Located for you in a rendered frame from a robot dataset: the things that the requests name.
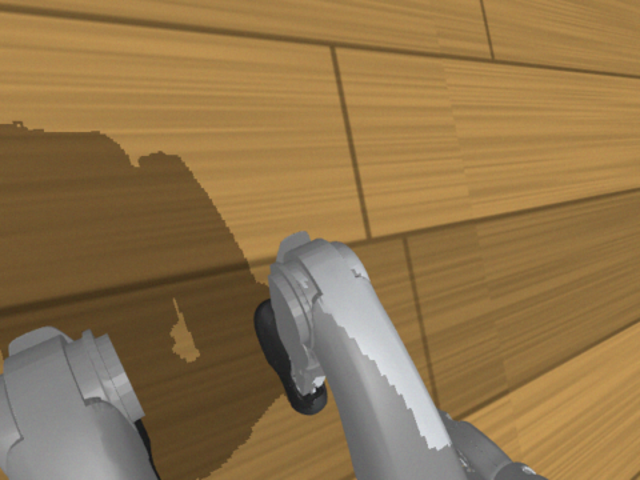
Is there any left robot foot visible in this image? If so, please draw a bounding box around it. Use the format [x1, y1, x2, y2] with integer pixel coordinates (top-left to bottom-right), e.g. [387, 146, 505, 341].
[134, 419, 161, 480]

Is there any right robot arm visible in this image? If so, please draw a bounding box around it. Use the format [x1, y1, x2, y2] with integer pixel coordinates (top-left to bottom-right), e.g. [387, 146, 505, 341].
[494, 462, 548, 480]

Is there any right robot hand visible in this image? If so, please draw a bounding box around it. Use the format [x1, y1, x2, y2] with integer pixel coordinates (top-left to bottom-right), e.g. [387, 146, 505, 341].
[436, 408, 513, 480]

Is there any right robot foot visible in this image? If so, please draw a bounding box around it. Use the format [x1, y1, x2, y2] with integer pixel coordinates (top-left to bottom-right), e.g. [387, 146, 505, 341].
[254, 298, 327, 415]

